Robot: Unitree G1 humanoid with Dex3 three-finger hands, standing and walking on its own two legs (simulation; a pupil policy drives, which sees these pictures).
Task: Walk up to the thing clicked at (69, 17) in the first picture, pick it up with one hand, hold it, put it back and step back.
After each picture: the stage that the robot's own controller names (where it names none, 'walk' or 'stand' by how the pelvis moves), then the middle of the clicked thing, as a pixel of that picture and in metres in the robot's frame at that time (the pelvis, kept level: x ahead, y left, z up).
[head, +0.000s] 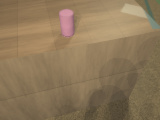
stand; (67, 23) +0.67 +0.10 +0.03
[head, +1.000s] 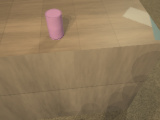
rise first; (55, 25) +0.60 +0.15 +0.06
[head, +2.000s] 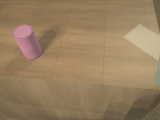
rise first; (28, 43) +0.45 +0.23 +0.07
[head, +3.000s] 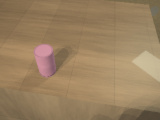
stand; (45, 61) +0.43 +0.17 +0.03
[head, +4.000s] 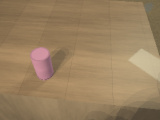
stand; (42, 64) +0.42 +0.17 +0.03
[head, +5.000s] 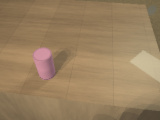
stand; (44, 64) +0.42 +0.17 +0.03
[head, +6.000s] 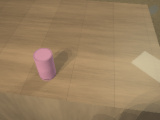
stand; (45, 64) +0.42 +0.17 +0.03
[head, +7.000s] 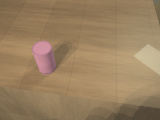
rise first; (44, 58) +0.42 +0.17 +0.03
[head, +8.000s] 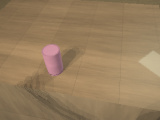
rise first; (53, 60) +0.44 +0.17 +0.03
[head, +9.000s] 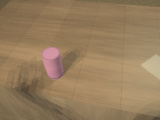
go down; (53, 63) +0.42 +0.16 +0.03
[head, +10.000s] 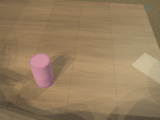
go down; (42, 71) +0.39 +0.15 +0.04
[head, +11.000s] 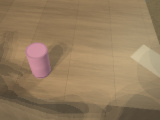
close in; (39, 61) +0.41 +0.15 +0.05
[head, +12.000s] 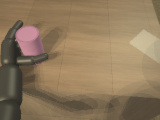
close; (31, 46) +0.44 +0.16 +0.08
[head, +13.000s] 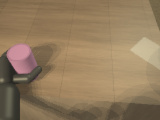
lift; (24, 63) +0.38 +0.19 +0.08
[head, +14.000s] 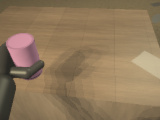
lift; (26, 57) +0.32 +0.18 +0.20
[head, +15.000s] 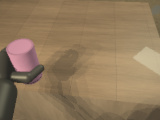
hold; (26, 62) +0.33 +0.18 +0.16
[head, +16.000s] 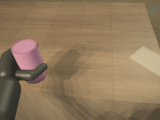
hold; (30, 62) +0.34 +0.17 +0.16
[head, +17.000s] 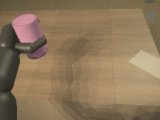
crouch; (31, 37) +0.39 +0.16 +0.23
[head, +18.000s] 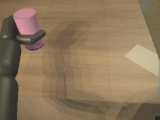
lower; (30, 30) +0.45 +0.16 +0.18
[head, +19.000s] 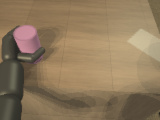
lower; (29, 45) +0.45 +0.17 +0.08
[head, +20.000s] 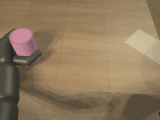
lower; (26, 48) +0.44 +0.18 +0.08
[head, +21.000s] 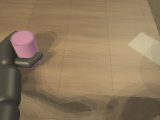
lower; (27, 50) +0.43 +0.18 +0.08
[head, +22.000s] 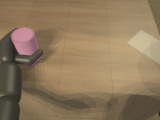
rest; (27, 47) +0.44 +0.18 +0.08
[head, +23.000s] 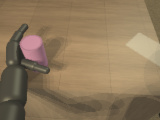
withdraw; (35, 54) +0.42 +0.16 +0.07
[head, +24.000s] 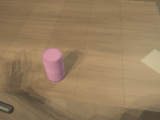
sink last; (54, 65) +0.40 +0.14 +0.05
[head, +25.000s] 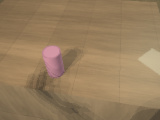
stand; (53, 62) +0.42 +0.16 +0.04
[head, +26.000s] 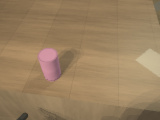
stand; (50, 65) +0.41 +0.15 +0.03
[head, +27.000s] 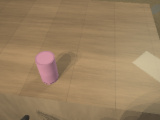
stand; (47, 68) +0.40 +0.16 +0.03
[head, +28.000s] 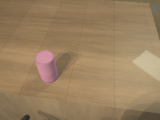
stand; (47, 67) +0.40 +0.16 +0.03
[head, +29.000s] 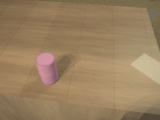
walk; (47, 69) +0.40 +0.16 +0.03
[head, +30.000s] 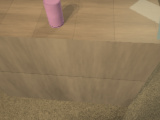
walk; (54, 12) +0.63 +0.14 +0.06
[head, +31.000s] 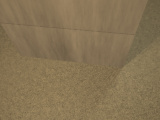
walk; out of the picture +1.00 +0.12 +0.05
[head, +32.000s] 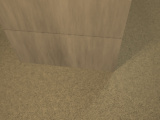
stand; out of the picture +1.13 +0.17 +0.04
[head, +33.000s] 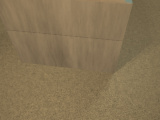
stand; out of the picture +1.14 +0.15 +0.03
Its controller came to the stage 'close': yes
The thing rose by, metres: 0.23
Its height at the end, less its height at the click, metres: +0.00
